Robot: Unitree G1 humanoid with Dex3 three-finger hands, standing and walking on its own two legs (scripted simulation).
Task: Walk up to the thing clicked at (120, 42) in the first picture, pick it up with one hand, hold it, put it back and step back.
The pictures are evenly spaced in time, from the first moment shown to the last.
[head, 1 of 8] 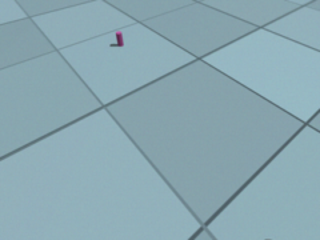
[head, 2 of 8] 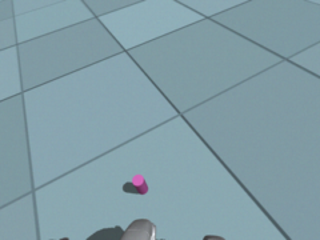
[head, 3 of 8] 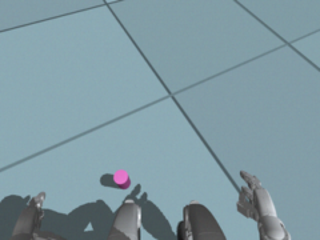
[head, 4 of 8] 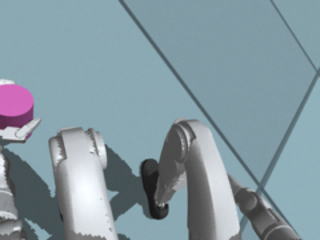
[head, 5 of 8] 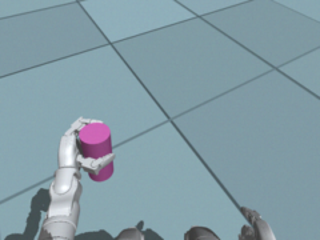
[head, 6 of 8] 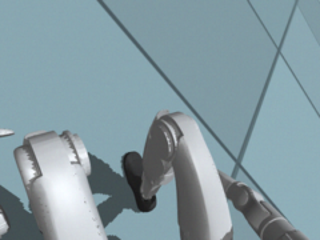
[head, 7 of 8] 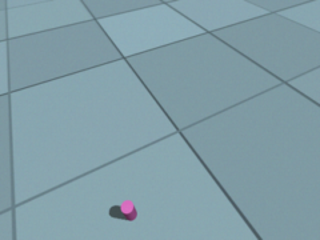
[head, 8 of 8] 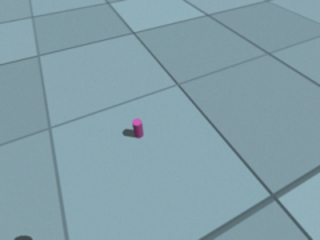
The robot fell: no
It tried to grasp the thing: yes
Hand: left
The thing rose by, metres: 0.67
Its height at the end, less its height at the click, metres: +0.00
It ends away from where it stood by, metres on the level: 0.03
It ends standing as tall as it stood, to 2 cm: yes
